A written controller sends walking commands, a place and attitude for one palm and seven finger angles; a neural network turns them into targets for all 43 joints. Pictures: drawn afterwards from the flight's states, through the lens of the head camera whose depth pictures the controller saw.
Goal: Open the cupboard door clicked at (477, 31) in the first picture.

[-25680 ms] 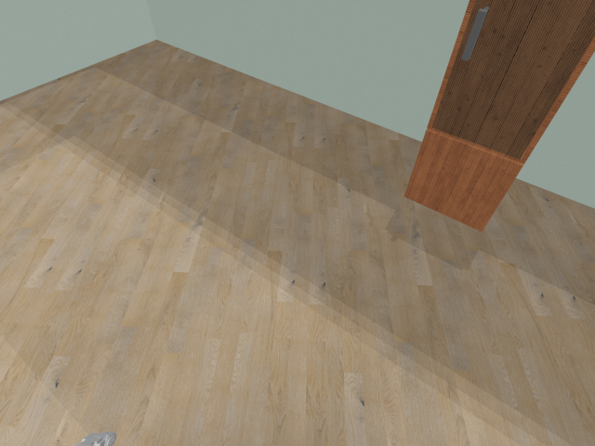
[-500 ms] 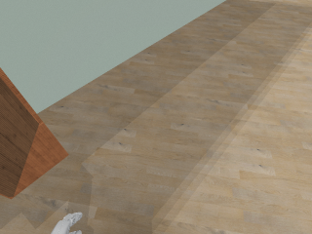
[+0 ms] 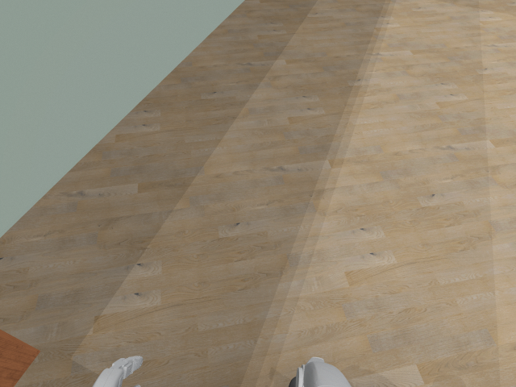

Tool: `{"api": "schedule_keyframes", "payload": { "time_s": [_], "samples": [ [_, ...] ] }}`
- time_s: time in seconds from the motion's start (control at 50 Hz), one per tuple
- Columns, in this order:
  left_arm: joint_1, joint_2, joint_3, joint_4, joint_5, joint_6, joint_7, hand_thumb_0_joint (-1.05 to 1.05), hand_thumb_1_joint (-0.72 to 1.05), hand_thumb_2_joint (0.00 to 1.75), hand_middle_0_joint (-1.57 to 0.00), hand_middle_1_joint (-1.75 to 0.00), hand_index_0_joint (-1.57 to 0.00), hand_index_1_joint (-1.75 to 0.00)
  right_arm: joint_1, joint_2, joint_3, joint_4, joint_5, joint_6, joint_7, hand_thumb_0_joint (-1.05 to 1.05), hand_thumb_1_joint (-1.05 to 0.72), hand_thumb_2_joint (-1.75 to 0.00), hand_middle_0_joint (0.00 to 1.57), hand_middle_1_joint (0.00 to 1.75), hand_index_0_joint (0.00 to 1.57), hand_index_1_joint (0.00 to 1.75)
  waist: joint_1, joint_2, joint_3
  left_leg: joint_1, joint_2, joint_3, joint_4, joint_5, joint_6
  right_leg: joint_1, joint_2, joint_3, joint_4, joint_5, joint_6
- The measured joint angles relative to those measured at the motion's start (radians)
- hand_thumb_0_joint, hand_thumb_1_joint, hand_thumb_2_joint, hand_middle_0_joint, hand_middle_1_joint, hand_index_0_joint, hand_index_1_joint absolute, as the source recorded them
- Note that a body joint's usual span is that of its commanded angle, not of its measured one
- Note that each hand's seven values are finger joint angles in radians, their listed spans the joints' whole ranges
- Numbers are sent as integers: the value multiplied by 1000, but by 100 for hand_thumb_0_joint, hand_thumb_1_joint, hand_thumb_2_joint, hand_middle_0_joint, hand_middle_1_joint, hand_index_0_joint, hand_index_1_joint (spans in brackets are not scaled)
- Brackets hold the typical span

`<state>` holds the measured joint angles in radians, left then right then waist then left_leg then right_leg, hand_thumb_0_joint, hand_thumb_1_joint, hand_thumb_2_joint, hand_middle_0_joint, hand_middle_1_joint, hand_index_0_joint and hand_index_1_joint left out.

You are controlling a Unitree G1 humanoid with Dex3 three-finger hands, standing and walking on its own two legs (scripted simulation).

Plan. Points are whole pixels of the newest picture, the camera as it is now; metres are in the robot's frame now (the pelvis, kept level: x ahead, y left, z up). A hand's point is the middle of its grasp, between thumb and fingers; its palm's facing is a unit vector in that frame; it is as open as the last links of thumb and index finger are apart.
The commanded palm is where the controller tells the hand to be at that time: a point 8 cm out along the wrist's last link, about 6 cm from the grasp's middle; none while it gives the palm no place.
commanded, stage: walk to a spot facing it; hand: left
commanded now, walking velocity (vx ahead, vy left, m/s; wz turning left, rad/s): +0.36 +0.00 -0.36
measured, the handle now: out of the picture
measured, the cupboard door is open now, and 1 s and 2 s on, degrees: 46 46 46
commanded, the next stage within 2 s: turn to face it in 0.96 s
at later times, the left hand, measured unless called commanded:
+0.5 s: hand (182, 304) +0.29 +0.16 -0.18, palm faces -0.13 -0.97 -0.20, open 7.3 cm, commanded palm none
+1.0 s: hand (232, 220) +0.49 +0.08 -0.19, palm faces -0.20 -0.96 -0.19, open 7.3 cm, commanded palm none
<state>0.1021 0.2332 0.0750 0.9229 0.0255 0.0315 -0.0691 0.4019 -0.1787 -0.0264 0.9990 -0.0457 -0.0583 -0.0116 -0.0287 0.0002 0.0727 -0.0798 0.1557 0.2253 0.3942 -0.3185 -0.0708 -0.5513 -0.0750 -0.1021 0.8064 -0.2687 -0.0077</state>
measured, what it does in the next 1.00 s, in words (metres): walks ahead: right foot, then left foot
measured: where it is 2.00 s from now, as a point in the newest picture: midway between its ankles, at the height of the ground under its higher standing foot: (317, 256)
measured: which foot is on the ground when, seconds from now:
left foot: down 0.00-0.08, up 0.10-0.36, down 0.38-0.66, up 0.68-0.92, down 0.94-1.00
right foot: up 0.00-0.06, down 0.08-0.38, up 0.40-0.66, down 0.68-0.94, up 0.96-1.00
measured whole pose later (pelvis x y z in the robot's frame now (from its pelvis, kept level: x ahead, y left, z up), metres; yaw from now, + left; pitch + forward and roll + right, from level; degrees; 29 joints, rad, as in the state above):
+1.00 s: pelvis +0.46 -0.11 -0.02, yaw -15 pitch +1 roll +0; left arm 0.32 0.20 0.07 1.11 0.02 -0.02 -0.02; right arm 0.20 -0.17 -0.05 0.98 -0.04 -0.09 0.01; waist -0.01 -0.03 0.03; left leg -0.36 0.13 0.16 0.61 -0.23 -0.02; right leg -0.27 -0.03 -0.05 0.87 -0.48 -0.02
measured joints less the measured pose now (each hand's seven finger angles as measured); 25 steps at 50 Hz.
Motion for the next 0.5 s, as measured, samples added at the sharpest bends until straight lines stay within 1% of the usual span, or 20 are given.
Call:
{"api": "schedule_keyframes", "payload": {
  "time_s": [0.04, 0.06, 0.08, 0.1, 0.12, 0.14, 0.16, 0.18, 0.22, 0.26, 0.32, 0.36, 0.38, 0.4, 0.42, 0.44, 0.46, 0.48, 0.5],
  "samples": [
    [-29, -1, -4, -8, 1, -6, -1, 1, 91, 90, -19, -29, -20, -30, 31, -6, -3, 21, 0, 10, 2, 0, -90, -90, 20, 30, 20, 30, -17, 9, 7, 26, 18, 14, 29, -42, -21, 46, 13, -19, -97, 3, -13],
    [-40, 1, -6, -14, 1, -15, -1, 1, 91, 90, -19, -29, -20, -30, 49, -9, -4, 30, 2, 15, 3, 1, -90, -90, 20, 30, 20, 30, -22, 13, 9, 27, 31, 14, 75, -77, -29, 85, 25, -28, -150, 2, -26],
    [-46, 11, -9, -24, 3, -31, 0, 1, 91, 90, -19, -29, -20, -30, 71, -4, -4, 38, 9, 21, 6, 1, -90, -90, 20, 30, 20, 30, -27, -5, 3, -5, 36, 16, 176, -115, -22, 127, 20, -16, -205, -19, -53],
    [-53, 12, -6, -29, -1, -50, 9, 1, 91, 90, -19, -29, -20, -30, 70, -4, -3, 51, 18, 33, 8, 1, -90, -90, 20, 30, 20, 30, -20, -16, 7, -62, 34, -13, 338, -167, -9, 121, 17, -7, -188, 44, -63],
    [-57, 4, -4, -28, -8, -61, 19, 0, 91, 90, -19, -29, -20, -30, 50, -12, -7, 64, 23, 48, 10, 1, -90, -90, 20, 30, 20, 30, -18, -6, 22, -128, 29, -67, 507, -199, 2, 119, 26, -7, -148, 43, -59],
    [-53, -5, -7, -25, -13, -65, 29, 0, 91, 90, -19, -29, -20, -30, 25, -20, -13, 70, 25, 59, 10, 1, -90, -90, 20, 30, 20, 30, -21, 6, 34, -194, 20, -111, 640, -199, 10, 132, 37, -8, -135, 25, -54],
    [-41, -14, -10, -20, -14, -65, 39, 0, 91, 90, -19, -29, -20, -30, -3, -27, -18, 71, 25, 65, 10, 1, -90, -90, 20, 30, 20, 30, -24, 14, 38, -252, 13, -136, 720, -178, 14, 152, 49, -6, -147, 12, -49],
    [-25, -21, -12, -11, -13, -63, 47, 0, 91, 90, -19, -29, -20, -30, -32, -31, -23, 66, 22, 66, 10, 1, -90, -90, 20, 30, 20, 29, -26, 17, 37, -301, 10, -148, 749, -152, 15, 175, 59, -1, -173, 9, -43],
    [12, -32, -16, 14, -8, -58, 55, 0, 91, 90, -19, -29, -20, -30, -83, -31, -28, 41, 19, 61, 11, 1, -91, -90, 19, 30, 20, 29, -28, 9, 25, -368, 7, -149, 701, -103, 15, 220, 74, 17, -240, 21, -36],
    [48, -40, -19, 44, -3, -55, 56, 0, 91, 90, -20, -29, -20, -30, -122, -22, -30, 9, 19, 48, 16, 1, -91, -90, 19, 30, 20, 29, -24, -8, 7, -394, 0, -142, 576, -64, 17, 262, 81, 38, -296, 29, -36],
    [92, -33, -6, 77, -5, -55, 55, 0, 93, 90, -20, -30, -20, -30, -164, -7, -30, -29, 17, 29, 24, 1, -91, -90, 19, 30, 20, 29, -4, -23, -14, -377, -18, -132, 367, 11, 18, 317, 88, 63, -335, 11, -32],
    [124, -30, -5, 94, -7, -51, 50, 0, 93, 90, -20, -30, -20, -30, -179, -4, -27, -45, 15, 13, 26, 1, -91, -90, 19, 30, 20, 29, 9, -22, -26, -327, -35, -116, 232, 53, 20, 344, 91, 76, -317, -29, -23],
    [145, -32, -5, 97, -8, -49, 47, 0, 93, 90, -20, -30, -20, -30, -179, -9, -25, -55, 13, 1, 26, 1, -91, -90, 19, 30, 20, 29, 16, -9, -38, -297, -37, -122, 169, 35, 32, 341, 99, 80, -281, -66, -22],
    [161, -32, -5, 102, -10, -45, 46, 0, 93, 90, -20, -30, -20, -30, -182, -10, -24, -59, 7, -11, 22, 0, -91, -90, 19, 30, 20, 29, 17, -1, -46, -294, -34, -124, 168, 91, 43, 317, 99, 75, -196, -119, -25],
    [168, -25, -3, 110, -10, -39, 45, 0, 93, 90, -20, -30, -20, -30, -186, -2, -22, -58, 1, -17, 17, 0, -91, -90, 19, 30, 20, 29, 17, -11, -48, -291, -36, -114, 197, 94, 49, 280, 92, 80, -76, -162, -29],
    [170, -18, -2, 119, -7, -35, 44, 0, 92, 90, -20, -30, -20, -30, -182, 8, -18, -59, -2, -21, 15, 0, -91, -90, 19, 30, 20, 29, 16, -21, -50, -279, -39, -102, 209, 75, 51, 235, 84, 84, 49, -180, -32],
    [166, -12, 0, 126, -4, -32, 43, 0, 92, 90, -20, -30, -20, -30, -170, 18, -14, -58, -3, -25, 13, 0, -91, -90, 19, 30, 20, 29, 14, -28, -54, -262, -42, -95, 203, 57, 49, 188, 74, 83, 160, -172, -31],
    [157, -8, 2, 130, -2, -30, 41, 0, 92, 90, -20, -29, -20, -30, -154, 27, -11, -53, -4, -29, 11, 0, -91, -90, 19, 30, 20, 29, 14, -32, -55, -239, -46, -91, 181, 47, 45, 145, 62, 79, 239, -149, -28],
    [146, -6, 3, 128, 0, -30, 39, 0, 92, 90, -20, -29, -20, -30, -138, 33, -12, -44, -3, -31, 5, 0, -91, -90, 20, 30, 20, 29, 16, -34, -55, -212, -48, -87, 150, 46, 38, 110, 48, 74, 277, -125, -23]
  ]
}}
